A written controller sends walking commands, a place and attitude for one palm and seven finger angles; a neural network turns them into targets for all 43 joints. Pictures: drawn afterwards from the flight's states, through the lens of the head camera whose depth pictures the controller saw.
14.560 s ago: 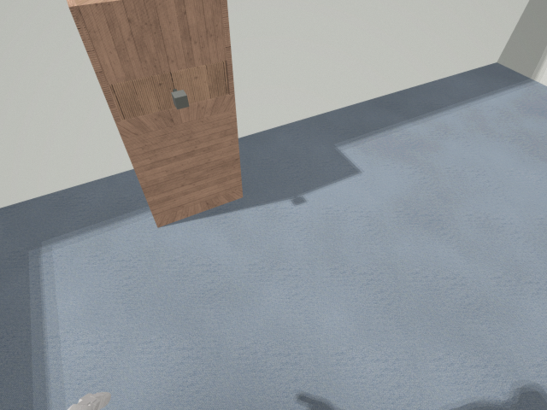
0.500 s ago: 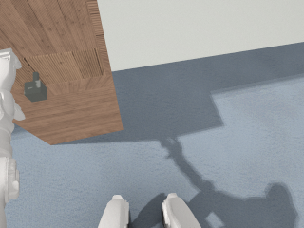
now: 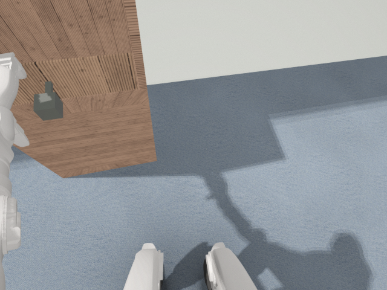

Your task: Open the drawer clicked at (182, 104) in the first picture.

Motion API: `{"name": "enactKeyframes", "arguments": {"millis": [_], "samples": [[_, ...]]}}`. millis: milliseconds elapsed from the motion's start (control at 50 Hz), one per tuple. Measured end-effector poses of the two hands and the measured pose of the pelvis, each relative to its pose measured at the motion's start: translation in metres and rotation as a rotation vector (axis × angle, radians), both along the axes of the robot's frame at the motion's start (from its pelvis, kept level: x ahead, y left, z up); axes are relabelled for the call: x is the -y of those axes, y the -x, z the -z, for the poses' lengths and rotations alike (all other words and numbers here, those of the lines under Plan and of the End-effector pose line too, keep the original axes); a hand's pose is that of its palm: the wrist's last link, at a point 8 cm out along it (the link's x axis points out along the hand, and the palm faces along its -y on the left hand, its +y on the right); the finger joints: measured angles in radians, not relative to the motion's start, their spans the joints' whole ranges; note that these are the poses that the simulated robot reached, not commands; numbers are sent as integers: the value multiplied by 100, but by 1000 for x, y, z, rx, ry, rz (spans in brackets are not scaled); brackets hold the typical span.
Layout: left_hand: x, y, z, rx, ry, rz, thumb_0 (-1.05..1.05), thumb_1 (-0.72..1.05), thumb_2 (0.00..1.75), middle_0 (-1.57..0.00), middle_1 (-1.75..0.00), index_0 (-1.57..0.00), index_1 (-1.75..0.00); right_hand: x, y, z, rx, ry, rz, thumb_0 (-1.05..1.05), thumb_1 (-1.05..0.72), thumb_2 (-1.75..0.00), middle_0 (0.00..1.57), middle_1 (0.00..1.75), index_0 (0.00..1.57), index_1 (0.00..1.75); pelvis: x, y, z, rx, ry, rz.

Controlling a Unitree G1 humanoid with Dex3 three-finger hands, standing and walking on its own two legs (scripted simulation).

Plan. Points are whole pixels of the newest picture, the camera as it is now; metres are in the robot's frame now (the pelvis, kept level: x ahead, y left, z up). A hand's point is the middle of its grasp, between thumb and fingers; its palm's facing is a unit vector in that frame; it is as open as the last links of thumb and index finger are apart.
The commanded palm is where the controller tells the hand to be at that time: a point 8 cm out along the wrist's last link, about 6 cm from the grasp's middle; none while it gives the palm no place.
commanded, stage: move the hooked fingers above the handle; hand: left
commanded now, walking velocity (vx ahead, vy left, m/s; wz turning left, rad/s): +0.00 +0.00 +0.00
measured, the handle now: (49, 98) +0.53 +0.30 -0.03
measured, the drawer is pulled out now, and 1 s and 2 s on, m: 0.00 0.00 0.00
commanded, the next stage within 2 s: lower the fingers behind the handle in 1.40 s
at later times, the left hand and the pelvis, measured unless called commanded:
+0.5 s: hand (18, 102) +0.48 +0.33 +0.02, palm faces -0.05 -0.03 -1.00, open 13.8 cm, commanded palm +0.48 +0.31 +0.08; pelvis +0.01 +0.00 +0.01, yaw +0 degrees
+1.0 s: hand (19, 95) +0.49 +0.32 +0.03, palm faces -0.01 -0.04 -1.00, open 13.7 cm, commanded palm +0.48 +0.32 +0.08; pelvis +0.02 +0.00 +0.01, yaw +0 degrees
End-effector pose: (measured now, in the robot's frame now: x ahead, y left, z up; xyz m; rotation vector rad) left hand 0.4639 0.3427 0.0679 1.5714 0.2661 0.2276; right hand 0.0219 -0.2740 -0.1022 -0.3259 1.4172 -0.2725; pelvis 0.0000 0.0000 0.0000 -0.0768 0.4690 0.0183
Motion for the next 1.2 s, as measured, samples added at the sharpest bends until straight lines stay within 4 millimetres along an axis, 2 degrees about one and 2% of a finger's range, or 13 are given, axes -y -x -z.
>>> {"name": "enactKeyframes", "arguments": {"millis": [80, 200, 280, 440, 520, 600, 700, 820, 920, 1020, 1120, 1200], "samples": [[0, 1, -11, -37, 8, -8, 0, -49, 30, -33, -120, -33, -121, -5, 1, -5, 2, -8, 9, 0, -90, -90, 20, 30, 20, 30, 0, -2, -7, 13, 1, -8], [18, -9, -22, -77, 49, 56, 0, -49, 30, -32, -120, -33, -120, -6, 3, -19, 27, 16, 25, 0, -90, -90, 20, 30, 20, 30, 1, -9, -15, 38, 1, -14], [17, -8, -20, -72, 52, 68, 1, -49, 30, -32, -120, -34, -120, -2, 6, -21, 24, 25, 27, 0, -90, -90, 20, 30, 20, 30, 1, -11, -15, 38, 0, -7], [18, -1, -5, -51, 45, 96, 0, -49, 30, -32, -120, -33, -120, 3, 8, -13, -15, 14, 27, 0, -90, -90, 20, 30, 20, 30, 0, -12, -11, 21, -4, 7], [16, -1, -5, -8, 44, 88, 0, -49, 30, -32, -120, -33, -120, 3, 4, -9, -20, 8, 22, 0, -90, -90, 20, 30, 20, 30, 1, -13, -9, 14, -5, 7], [11, -1, -15, 30, 20, 57, 0, -49, 30, -32, -120, -33, -120, 4, -4, -8, -9, 0, 19, 0, -90, -90, 20, 30, 20, 30, 2, -14, -9, 18, -5, 5], [7, 2, -20, -30, 12, 3, 0, -49, 30, -32, -120, -32, -120, 2, -15, -12, 19, -15, 15, 0, -90, -90, 20, 30, 20, 30, 2, -17, -16, 38, -8, 2], [17, 4, -15, -113, 51, 55, 0, -49, 30, -32, -120, -32, -120, 2, -24, -20, 53, 0, 14, 0, -90, -90, 20, 30, 20, 30, 3, -21, -23, 52, -12, 0], [25, -5, -14, -47, 70, 126, 0, -49, 30, -32, -120, -32, -120, 8, -24, -19, 55, 28, 11, 0, -90, -90, 20, 30, 20, 30, 4, -21, -17, 35, -9, 3], [20, -7, -12, 26, 44, 122, 0, -49, 30, -33, -121, -34, -121, 11, -20, -11, 24, 19, 7, 0, -90, -90, 20, 30, 20, 30, 3, -19, -9, 16, -9, 13], [7, 4, -7, -8, 14, 27, 1, -49, 30, -33, -121, -34, -122, 7, -16, -5, 1, -14, 13, 0, -90, -90, 20, 30, 20, 30, 2, -17, -10, 21, -14, 18], [-1, 13, -13, -41, 17, -6, 0, -49, 30, -33, -120, -33, -121, 2, -16, -7, 2, -21, 16, 0, -90, -90, 20, 30, 20, 30, 2, -18, -15, 34, -15, 11]]}}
